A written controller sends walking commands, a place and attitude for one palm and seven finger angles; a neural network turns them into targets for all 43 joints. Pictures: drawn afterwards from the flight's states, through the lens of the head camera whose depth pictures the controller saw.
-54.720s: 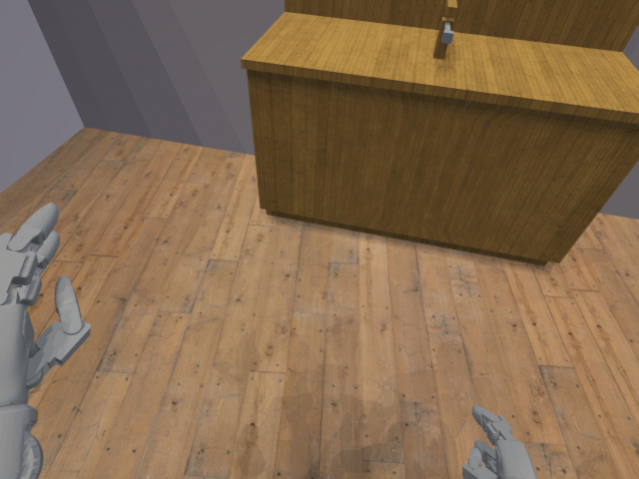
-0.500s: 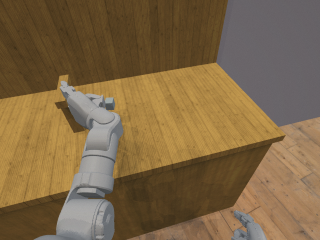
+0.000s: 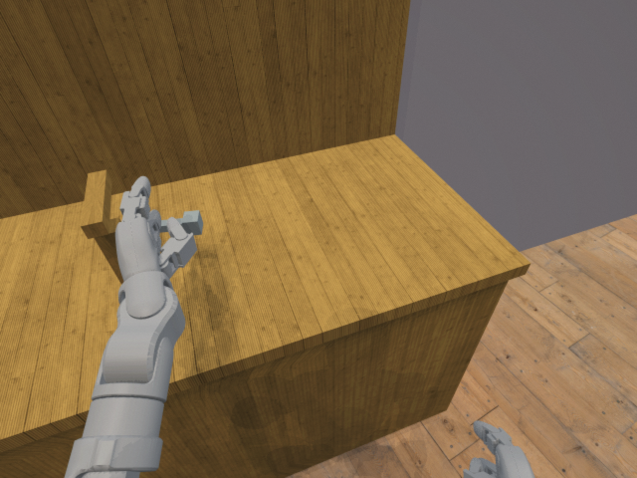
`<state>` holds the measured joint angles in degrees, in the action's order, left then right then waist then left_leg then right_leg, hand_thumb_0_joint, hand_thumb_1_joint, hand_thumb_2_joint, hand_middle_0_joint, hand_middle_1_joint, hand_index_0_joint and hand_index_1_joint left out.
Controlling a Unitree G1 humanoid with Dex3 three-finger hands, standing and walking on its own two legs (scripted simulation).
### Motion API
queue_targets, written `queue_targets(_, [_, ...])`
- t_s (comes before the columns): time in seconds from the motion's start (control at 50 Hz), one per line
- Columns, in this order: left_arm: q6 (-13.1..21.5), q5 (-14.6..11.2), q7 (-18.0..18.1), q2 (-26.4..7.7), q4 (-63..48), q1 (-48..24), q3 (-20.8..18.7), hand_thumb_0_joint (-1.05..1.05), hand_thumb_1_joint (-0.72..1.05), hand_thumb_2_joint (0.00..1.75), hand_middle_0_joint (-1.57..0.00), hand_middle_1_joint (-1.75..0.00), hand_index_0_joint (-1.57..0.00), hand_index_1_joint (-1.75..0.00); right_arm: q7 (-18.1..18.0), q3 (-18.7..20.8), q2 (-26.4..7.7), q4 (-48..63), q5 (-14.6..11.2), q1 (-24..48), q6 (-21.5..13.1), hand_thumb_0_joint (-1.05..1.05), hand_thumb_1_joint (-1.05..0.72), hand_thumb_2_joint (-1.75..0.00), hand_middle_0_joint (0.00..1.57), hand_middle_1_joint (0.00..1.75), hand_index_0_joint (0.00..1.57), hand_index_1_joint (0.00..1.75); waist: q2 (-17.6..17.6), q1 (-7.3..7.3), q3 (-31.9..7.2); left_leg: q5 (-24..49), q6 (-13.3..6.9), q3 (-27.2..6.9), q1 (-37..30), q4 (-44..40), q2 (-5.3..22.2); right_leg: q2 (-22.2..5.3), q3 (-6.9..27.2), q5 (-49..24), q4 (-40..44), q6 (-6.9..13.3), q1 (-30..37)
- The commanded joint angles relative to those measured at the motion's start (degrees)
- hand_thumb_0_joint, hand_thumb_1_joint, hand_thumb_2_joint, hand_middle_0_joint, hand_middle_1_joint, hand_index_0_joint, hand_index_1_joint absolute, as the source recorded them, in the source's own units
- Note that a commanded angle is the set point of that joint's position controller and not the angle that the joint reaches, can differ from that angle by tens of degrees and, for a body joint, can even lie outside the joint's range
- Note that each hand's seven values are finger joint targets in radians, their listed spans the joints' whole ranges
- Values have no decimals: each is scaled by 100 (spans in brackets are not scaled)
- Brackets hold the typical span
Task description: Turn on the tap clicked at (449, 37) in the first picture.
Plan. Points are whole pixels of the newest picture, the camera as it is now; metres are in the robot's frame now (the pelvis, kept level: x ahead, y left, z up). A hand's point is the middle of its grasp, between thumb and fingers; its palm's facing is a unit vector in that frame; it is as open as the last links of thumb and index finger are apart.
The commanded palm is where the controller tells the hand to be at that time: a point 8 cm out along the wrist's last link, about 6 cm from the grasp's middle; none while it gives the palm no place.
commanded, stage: draw the hand back beside the body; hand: left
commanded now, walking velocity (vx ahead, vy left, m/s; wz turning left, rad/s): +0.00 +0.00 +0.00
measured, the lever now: (192, 223) +0.47 +0.23 +0.08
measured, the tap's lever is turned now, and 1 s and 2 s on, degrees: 77 77 77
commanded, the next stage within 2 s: step back with the hand held close in 1.22 s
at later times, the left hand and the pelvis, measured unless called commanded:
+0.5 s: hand (115, 300) +0.26 +0.23 +0.16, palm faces +0.28 -0.93 -0.24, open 7.6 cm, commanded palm +0.22 +0.28 +0.17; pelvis -0.01 +0.02 +0.01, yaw +1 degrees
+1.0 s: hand (22, 353) +0.19 +0.29 +0.16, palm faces +0.42 -0.85 -0.33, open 7.4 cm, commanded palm +0.16 +0.33 +0.17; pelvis +0.00 +0.04 +0.01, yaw +2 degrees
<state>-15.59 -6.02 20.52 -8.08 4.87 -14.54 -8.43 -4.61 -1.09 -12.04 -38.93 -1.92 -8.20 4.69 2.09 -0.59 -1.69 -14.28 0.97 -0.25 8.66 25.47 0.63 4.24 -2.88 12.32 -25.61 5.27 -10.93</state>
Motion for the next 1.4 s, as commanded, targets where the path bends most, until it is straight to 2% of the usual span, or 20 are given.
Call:
queue_targets(0.0, [1414, 86, -919, -2060, -2126, -1097, -501, 0, 90, 90, -16, -19, -16, -19, 123, 132, -506, 1146, -5, 948, -600, 0, -90, -90, 20, 30, 20, 30, 318, 277, -893, 736, -318, 68, 13, -438, -102, -655, 623, -1232, 682, -496, 1150])
queue_targets(0.06, [1960, 106, -1167, -1766, -2418, -1401, 65, 0, 90, 90, -17, -20, -17, -20, 129, 156, -569, 1143, -6, 1011, -943, 0, -90, -90, 20, 30, 20, 30, 208, 111, -419, 557, -344, 35, -530, -536, -99, -546, 558, -527, 1138, -439, 462])
queue_targets(0.1, [2152, 127, -1213, -1657, -2071, -1211, 199, 0, 90, 90, -17, -21, -17, -21, 113, 174, -629, 1073, 22, 887, -1077, 0, -90, -90, 20, 30, 20, 30, -235, 68, -398, 371, -381, -5, -672, -598, -90, -521, 548, -172, 1273, -450, 413])
queue_targets(0.24, [2496, 143, -1330, -1772, -1628, -324, -82, 0, 90, 90, -18, -23, -18, -23, 102, 175, -668, 937, 46, 868, -1102, 0, -90, -90, 20, 30, 20, 30, -363, 180, -383, 238, -389, -51, -632, -830, -134, -538, 509, 65, 1411, -409, 708])
queue_targets(0.28, [2556, 152, -1350, -1919, -1824, -28, -329, 0, 90, 90, -18, -23, -18, -23, 113, 157, -648, 962, 73, 870, -1068, 0, -90, -90, 20, 30, 20, 30, 42, 264, -518, 477, -360, -65, -671, -905, -126, -530, 454, -276, 1335, -358, 931])
queue_targets(0.44, [2554, 105, -1471, -1974, -2583, 1030, -651, 0, 90, 90, -19, -26, -19, -26, 171, 131, -592, 1145, 145, 877, -1042, 0, -90, -90, 20, 30, 20, 30, 66, 369, -516, 1111, -296, -143, -676, -959, -41, -470, 358, -1038, 1183, -295, 1208])
queue_targets(0.46, [2544, 122, -1484, -1996, -2683, 1145, -701, 0, 90, 90, -19, -26, -19, -26, 183, 124, -599, 1120, 139, 902, -1043, 0, -90, -90, 20, 30, 20, 30, 366, 375, -383, 1168, -266, -165, -667, -968, -41, -462, 349, -1025, 1202, -268, 1143])
queue_targets(0.54, [2508, 112, -1498, -1801, -2873, 1456, -534, 0, 90, 90, -19, -27, -19, -27, 205, 138, -624, 1160, 158, 877, -1084, 0, -90, -90, 20, 30, 20, 30, -114, 341, -299, 1143, -263, -228, -688, -972, 12, -435, 297, -941, 1175, -282, 1045])
queue_targets(0.68, [2552, 180, -1433, -1887, -3467, 1856, -678, 0, 90, 90, -20, -29, -20, -29, 207, 154, -654, 1097, 173, 863, -1162, 0, -90, -90, 20, 30, 20, 30, 291, 354, -304, 1186, -183, -331, -713, -937, 27, -422, 258, -849, 1090, -235, 1013])
queue_targets(0.74, [2527, 145, -1413, -1995, -3536, 2343, -891, 0, 90, 90, -20, -30, -20, -30, 215, 177, -670, 1107, 192, 824, -1177, 0, -90, -90, 20, 30, 20, 30, 3, 399, -261, 1282, -188, -358, -611, -909, 45, -424, 243, -931, 1044, -239, 1067])
queue_targets(0.78, [2528, 148, -1409, -2002, -3602, 2500, -974, 0, 90, 90, -20, -30, -20, -30, 224, 176, -664, 1092, 189, 827, -1168, 0, -90, -90, 20, 30, 20, 30, 276, 406, -194, 1215, -159, -365, -541, -912, 39, -426, 245, -842, 1039, -221, 1042])
queue_targets(0.92, [2508, 108, -1404, -2100, -3793, 3266, -1273, 0, 90, 90, -20, -30, -20, -30, 229, 213, -670, 1123, 184, 778, -1207, 0, -90, -90, 20, 30, 20, 30, 161, 445, -89, 1266, -154, -382, -418, -804, 75, -442, 238, -877, 986, -226, 990])
queue_targets(0.98, [2524, 153, -1380, -2030, -3864, 2841, -1115, 0, 90, 90, -20, -30, -20, -30, 207, 207, -700, 1097, 185, 801, -1256, 0, -90, -90, 20, 30, 20, 30, 279, 365, -1, 1056, -169, -409, -434, -804, 48, -442, 251, -704, 999, -227, 832])
queue_targets(1.04, [2502, 143, -1361, -2023, -3704, 2835, -1098, 0, 90, 90, -20, -30, -20, -30, 174, 204, -700, 1079, 183, 790, -1287, 0, -90, -90, 20, 30, 20, 30, 13, 380, 13, 976, -208, -424, -419, -803, 37, -449, 244, -631, 990, -246, 825])
queue_targets(1.06, [2524, 151, -1359, -2057, -3846, 2739, -1108, 0, 90, 90, -20, -30, -20, -30, 170, 196, -698, 1061, 176, 834, -1294, 0, -90, -90, 20, 30, 20, 30, 211, 364, -10, 930, -202, -422, -462, -807, 20, -449, 258, -590, 1000, -237, 810])
queue_targets(1.3, [2567, 140, -1348, -2108, -3723, 3093, -1256, 0, 90, 90, -20, -30, -20, -30, 162, 198, -655, 1061, 193, 809, -1314, 0, -90, -90, 20, 30, 20, 30, 136, 437, -30, 1000, -237, -363, -348, -753, 1, -500, 261, -709, 1003, -237, 944])
queue_targets(1.32, [2612, 126, -1343, -2207, -4177, 2917, -1285, 0, 90, 90, -20, -30, -20, -30, 172, 196, -662, 1122, 191, 846, -1338, 0, -90, -90, 20, 30, 20, 30, 260, 456, -236, 991, -236, -373, -448, -746, 6, -516, 290, -708, 1008, -247, 1017])
queue_targets(1.34, [2824, 75, -1265, -2966, -4716, 2181, -2087, 0, 90, 90, -20, -30, -20, -30, 114, 128, -654, 1461, 87, 837, -1247, 0, -90, -90, 20, 30, 20, 30, 254, 325, 214, 650, -340, -529, -108, -499, 142, -846, 921, -1197, 1142, -307, 345])
queue_targets(1.36, [2892, 84, -1264, -2889, -4491, 2261, -2054, 0, 90, 90, -20, -30, -20, -30, 71, 90, -576, 1319, 124, 843, -1193, 0, -90, -90, 20, 30, 20, 30, 195, 282, 211, 535, -327, -630, -57, -437, 127, -1001, 975, -1302, 1121, -277, 269])
queue_targets(1.38, [2821, 113, -1306, -2340, -3817, 3094, -1700, 0, 90, 90, -20, -30, -20, -30, 67, 107, -615, 1232, 160, 679, -1127, 0, -90, -90, 20, 30, 20, 30, -106, 250, 204, 633, -317, -659, -8, -369, 158, -1026, 842, -1307, 1045, -295, 159])
